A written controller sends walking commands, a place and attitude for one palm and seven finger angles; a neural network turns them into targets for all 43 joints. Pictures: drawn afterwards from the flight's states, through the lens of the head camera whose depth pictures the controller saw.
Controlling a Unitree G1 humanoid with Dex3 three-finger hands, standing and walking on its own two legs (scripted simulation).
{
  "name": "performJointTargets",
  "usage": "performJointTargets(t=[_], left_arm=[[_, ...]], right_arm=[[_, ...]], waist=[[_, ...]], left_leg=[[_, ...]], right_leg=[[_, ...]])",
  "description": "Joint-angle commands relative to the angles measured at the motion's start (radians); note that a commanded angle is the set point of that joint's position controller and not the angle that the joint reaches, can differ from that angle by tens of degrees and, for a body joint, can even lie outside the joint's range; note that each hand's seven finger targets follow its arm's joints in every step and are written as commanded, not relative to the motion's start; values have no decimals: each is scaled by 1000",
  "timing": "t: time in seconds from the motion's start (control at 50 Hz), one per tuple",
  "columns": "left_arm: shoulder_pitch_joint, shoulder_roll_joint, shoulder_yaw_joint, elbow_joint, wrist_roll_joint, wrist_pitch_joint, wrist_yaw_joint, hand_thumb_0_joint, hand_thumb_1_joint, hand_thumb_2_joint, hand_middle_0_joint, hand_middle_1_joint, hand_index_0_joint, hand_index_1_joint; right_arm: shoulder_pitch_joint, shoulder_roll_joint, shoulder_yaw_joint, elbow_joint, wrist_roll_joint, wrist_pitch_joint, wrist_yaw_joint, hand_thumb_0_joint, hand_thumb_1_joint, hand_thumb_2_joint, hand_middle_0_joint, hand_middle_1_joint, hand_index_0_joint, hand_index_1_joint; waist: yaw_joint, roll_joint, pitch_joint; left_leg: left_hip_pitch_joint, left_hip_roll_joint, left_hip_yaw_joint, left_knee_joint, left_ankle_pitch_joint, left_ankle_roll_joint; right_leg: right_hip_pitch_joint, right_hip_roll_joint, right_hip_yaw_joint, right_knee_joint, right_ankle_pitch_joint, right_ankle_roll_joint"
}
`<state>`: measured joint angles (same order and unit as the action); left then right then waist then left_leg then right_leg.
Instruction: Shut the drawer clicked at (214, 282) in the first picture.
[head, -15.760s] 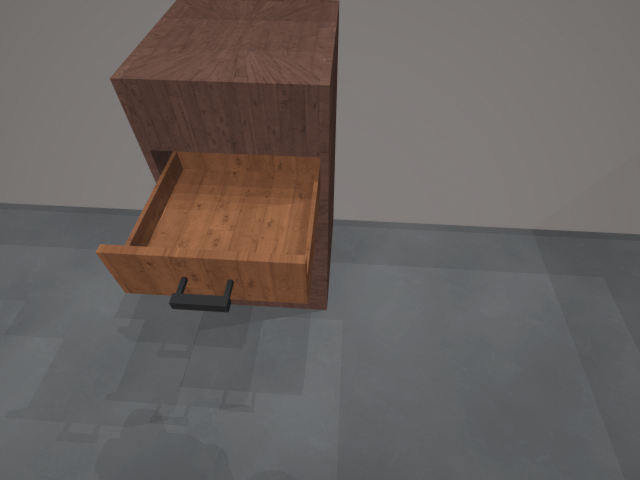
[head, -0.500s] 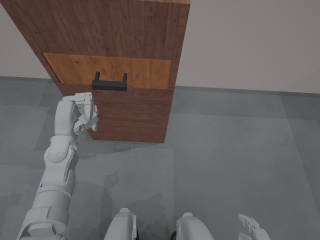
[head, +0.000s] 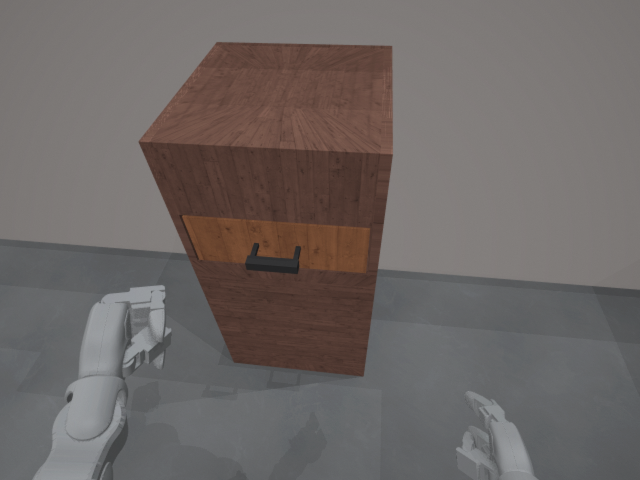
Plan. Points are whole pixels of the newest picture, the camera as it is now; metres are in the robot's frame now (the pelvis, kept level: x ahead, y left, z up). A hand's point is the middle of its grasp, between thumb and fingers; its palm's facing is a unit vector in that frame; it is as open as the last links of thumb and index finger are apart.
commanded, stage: draw the hand back to the body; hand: left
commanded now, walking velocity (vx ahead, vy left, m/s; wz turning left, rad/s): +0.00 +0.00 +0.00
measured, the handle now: (274, 256) +0.57 +0.15 -0.14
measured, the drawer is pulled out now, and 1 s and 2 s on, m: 0.00 0.00 0.00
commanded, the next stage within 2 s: step back with the hand held close in 0.50 s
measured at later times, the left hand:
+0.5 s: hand (70, 368) +0.18 +0.23 +0.17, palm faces +0.41 -0.82 -0.40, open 3.2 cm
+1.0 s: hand (65, 382) +0.17 +0.23 +0.16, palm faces +0.26 -0.82 -0.51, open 3.2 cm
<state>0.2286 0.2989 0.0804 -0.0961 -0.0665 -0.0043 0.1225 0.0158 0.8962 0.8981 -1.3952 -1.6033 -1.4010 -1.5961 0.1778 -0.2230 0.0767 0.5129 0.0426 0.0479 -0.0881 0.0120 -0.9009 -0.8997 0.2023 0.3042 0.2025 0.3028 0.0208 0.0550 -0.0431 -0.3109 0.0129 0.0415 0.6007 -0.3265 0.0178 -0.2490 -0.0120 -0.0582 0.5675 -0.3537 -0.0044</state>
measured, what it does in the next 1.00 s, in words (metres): stands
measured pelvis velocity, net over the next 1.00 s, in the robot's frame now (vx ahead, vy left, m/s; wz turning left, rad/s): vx -0.03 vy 0.00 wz -0.03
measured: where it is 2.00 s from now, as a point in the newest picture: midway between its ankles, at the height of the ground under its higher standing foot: outside the picture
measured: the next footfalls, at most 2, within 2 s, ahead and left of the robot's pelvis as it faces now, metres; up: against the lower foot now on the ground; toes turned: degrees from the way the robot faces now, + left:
right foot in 1.86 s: -0.21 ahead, -0.11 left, +0.00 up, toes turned +3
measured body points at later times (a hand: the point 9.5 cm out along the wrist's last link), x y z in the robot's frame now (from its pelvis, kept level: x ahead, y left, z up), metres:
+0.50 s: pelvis +0.00 -0.01 +0.01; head -0.02 -0.04 +0.46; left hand +0.15 +0.27 +0.19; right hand +0.20 -0.23 -0.07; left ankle -0.01 +0.11 -0.73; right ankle -0.04 -0.12 -0.73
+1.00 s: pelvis -0.03 +0.00 +0.01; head +0.00 -0.01 +0.46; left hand +0.15 +0.27 +0.19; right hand +0.14 -0.25 -0.08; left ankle -0.01 +0.11 -0.73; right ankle -0.04 -0.12 -0.73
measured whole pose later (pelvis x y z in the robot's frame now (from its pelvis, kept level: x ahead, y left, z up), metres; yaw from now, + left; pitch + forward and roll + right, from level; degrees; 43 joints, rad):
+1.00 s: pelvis -0.03 +0.00 +0.01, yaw -2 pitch +1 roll +0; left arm 0.65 0.40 0.34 -0.55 -0.06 -0.18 0.11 0.01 0.89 0.90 -1.40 -1.60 -1.41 -1.60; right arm 0.18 -0.24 -0.02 0.55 0.01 0.02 -0.07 0.01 -0.90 -0.90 0.20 0.30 0.20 0.30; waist 0.00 0.03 0.04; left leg -0.26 0.02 0.07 0.46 -0.21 0.02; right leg -0.22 -0.01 -0.03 0.45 -0.24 0.00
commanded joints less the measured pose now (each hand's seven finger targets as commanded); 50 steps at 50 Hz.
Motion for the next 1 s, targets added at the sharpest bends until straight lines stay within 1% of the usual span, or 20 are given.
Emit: performJointTargets(t=[0.0,0.08,0.18,0.22,0.3,0.34,0.36,0.42,0.5,0.6,0.62,0.64,0.66,0.7,0.72,0.74,0.86,0.9,0.92,0.98], left_arm=[[-38,150,125,-326,-6,-57,3,0,900,900,-1400,-1600,-1400,-1600],[64,182,197,-431,-15,-65,-2,0,900,900,-1400,-1600,-1400,-1600],[149,197,249,-559,-18,-85,-1,0,900,900,-1400,-1600,-1400,-1600],[190,216,282,-585,-17,-97,0,0,900,900,-1400,-1600,-1400,-1600],[258,245,349,-658,-21,-124,4,0,900,900,-1400,-1600,-1400,-1600],[283,165,290,-554,-20,-116,-5,0,900,900,-1400,-1600,-1400,-1600],[260,158,282,-543,-20,-117,-6,0,900,900,-1400,-1600,-1400,-1600],[233,174,289,-523,-18,-125,-5,0,900,900,-1400,-1600,-1400,-1600],[216,214,318,-600,-13,-145,2,0,900,900,-1400,-1600,-1400,-1600],[229,214,324,-597,-14,-147,5,0,900,900,-1400,-1600,-1400,-1600],[25,383,498,-673,-9,-211,17,0,900,900,-1400,-1600,-1400,-1600],[144,300,445,-576,-3,-218,9,0,900,900,-1400,-1600,-1400,-1600],[254,219,382,-495,3,-214,-1,0,900,900,-1400,-1600,-1400,-1600],[335,175,340,-504,5,-220,-8,0,900,900,-1400,-1600,-1400,-1600],[344,178,341,-539,6,-230,-9,0,900,900,-1400,-1600,-1400,-1600],[371,188,348,-545,6,-232,-6,0,900,900,-1400,-1600,-1400,-1600],[431,258,413,-647,0,-238,14,0,900,900,-1400,-1600,-1400,-1600],[437,265,421,-662,-3,-238,20,0,900,900,-1400,-1600,-1400,-1600],[440,273,428,-662,-5,-237,21,0,900,900,-1400,-1600,-1400,-1600],[443,252,407,-663,-3,-238,25,0,900,900,-1400,-1600,-1400,-1600]], right_arm=[[-110,-108,-57,-138,-11,-80,-5,0,-900,-900,200,300,200,300],[-115,-100,-60,-129,-20,-104,3,0,-900,-900,200,300,200,300],[-112,-97,-68,-117,-23,-145,11,0,-900,-900,200,300,200,300],[-116,-101,-75,-109,-25,-164,12,0,-900,-900,200,300,200,300],[-115,-97,-83,-107,-22,-190,13,0,-900,-900,200,300,200,300],[-106,-99,-84,-87,-23,-190,13,0,-900,-900,200,300,200,300],[-105,-104,-87,-85,-22,-188,14,0,-900,-900,200,300,200,300],[-112,-110,-94,-83,-24,-190,4,0,-900,-900,200,300,200,300],[-121,-102,-90,-88,-29,-209,0,0,-900,-900,200,300,200,300],[-125,-94,-87,-78,-30,-228,-3,0,-900,-900,200,300,200,300],[-93,-113,-80,-123,-30,-203,6,0,-900,-900,200,300,200,300],[-102,-103,-95,-77,-36,-190,8,0,-900,-900,200,300,200,300],[-87,-107,-102,-74,-40,-171,15,0,-900,-900,200,300,200,300],[-91,-117,-114,-85,-40,-143,26,0,-900,-900,200,300,200,300],[-103,-122,-119,-95,-43,-138,26,0,-900,-900,200,300,200,300],[-100,-120,-120,-98,-41,-128,27,0,-900,-900,200,300,200,300],[-104,-117,-131,-134,-35,-94,15,0,-900,-900,200,300,200,300],[-99,-117,-135,-137,-34,-88,10,0,-900,-900,200,300,200,300],[-105,-119,-136,-136,-36,-89,7,0,-900,-900,200,300,200,300],[-92,-118,-136,-134,-33,-90,6,0,-900,-900,200,300,200,300]], waist=[[5,-21,-108],[18,-22,-86],[24,38,-68],[30,1,-45],[42,-8,-45],[23,-32,37],[20,-48,51],[24,-77,62],[41,-5,-21],[43,5,7],[-2,25,141],[-5,-65,118],[-13,-120,102],[-17,-81,46],[-12,-29,18],[-11,-15,-9],[-3,-23,-121],[-6,-30,-126],[-2,-4,-124],[-11,1,-101]], left_leg=[[196,18,-45,-140,311,12],[220,17,-34,-160,352,14],[244,15,-28,-169,360,13],[246,15,-26,-170,345,13],[241,16,-20,-166,327,17],[224,20,-15,-171,291,17],[216,20,-18,-175,265,17],[217,13,-15,-173,214,25],[239,7,-12,-171,238,28],[239,8,-8,-174,255,23],[162,10,-28,-163,155,26],[151,17,-36,-131,144,30],[159,19,-35,-114,165,29],[156,37,-31,-137,221,30],[167,40,-29,-159,264,30],[169,50,-29,-177,293,33],[155,68,-43,-176,464,34],[136,71,-47,-173,476,31],[131,71,-51,-179,473,31],[90,78,-58,-191,414,32]], right_leg=[[64,5,12,-123,325,-19],[107,4,16,-154,372,-17],[119,2,21,-175,379,-15],[108,9,22,-197,371,-15],[116,4,26,-190,370,-12],[78,4,26,-203,338,-9],[68,3,25,-208,308,-6],[54,3,37,-237,248,-4],[102,-10,49,-218,281,-9],[99,-6,47,-225,304,-9],[-4,-58,155,-307,313,-10],[-13,-86,176,-312,323,-17],[-13,-94,169,-306,329,-16],[25,-94,141,-264,377,-6],[39,-83,123,-240,405,-2],[58,-76,103,-216,408,4],[123,-52,75,-137,505,13],[126,-45,74,-123,511,16],[117,-44,73,-119,502,15],[107,-34,74,-114,447,18]])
